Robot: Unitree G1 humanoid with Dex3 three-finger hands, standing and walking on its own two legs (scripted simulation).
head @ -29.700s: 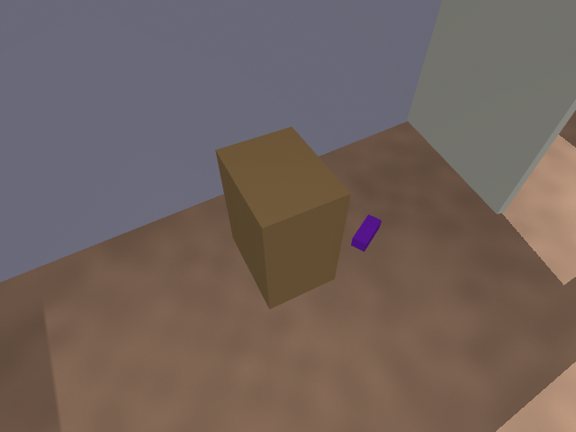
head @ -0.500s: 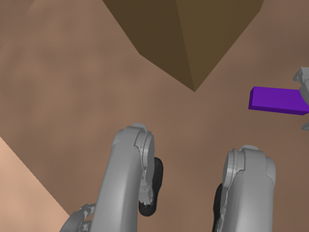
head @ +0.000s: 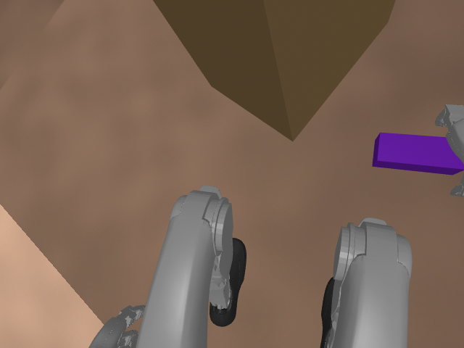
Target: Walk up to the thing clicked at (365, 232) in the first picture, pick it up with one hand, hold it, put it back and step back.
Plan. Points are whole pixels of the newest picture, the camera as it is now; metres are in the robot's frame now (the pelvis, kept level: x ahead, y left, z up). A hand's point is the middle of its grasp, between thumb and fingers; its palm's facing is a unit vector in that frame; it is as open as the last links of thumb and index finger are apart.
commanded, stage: rise first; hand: right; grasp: from above
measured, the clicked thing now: (416, 153) +0.49 -0.26 -0.30
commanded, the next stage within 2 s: approach in 0.64 s
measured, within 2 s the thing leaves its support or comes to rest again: neither
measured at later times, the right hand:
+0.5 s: hand (461, 163) +0.44 -0.29 -0.18, palm faces -0.48 +0.04 -0.88, open 13.2 cm
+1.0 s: hand (451, 149) +0.46 -0.27 -0.17, palm faces -0.46 +0.03 -0.89, open 13.5 cm
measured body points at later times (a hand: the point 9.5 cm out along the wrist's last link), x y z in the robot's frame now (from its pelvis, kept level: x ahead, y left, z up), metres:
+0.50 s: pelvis +0.00 +0.00 +0.00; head +0.24 -0.07 +0.37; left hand +0.05 +0.28 -0.10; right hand +0.46 -0.29 -0.13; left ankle +0.12 +0.14 -0.29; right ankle +0.07 -0.12 -0.30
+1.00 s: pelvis +0.00 +0.00 +0.00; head +0.24 -0.07 +0.37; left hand +0.04 +0.28 -0.10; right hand +0.48 -0.27 -0.12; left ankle +0.12 +0.14 -0.29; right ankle +0.07 -0.12 -0.30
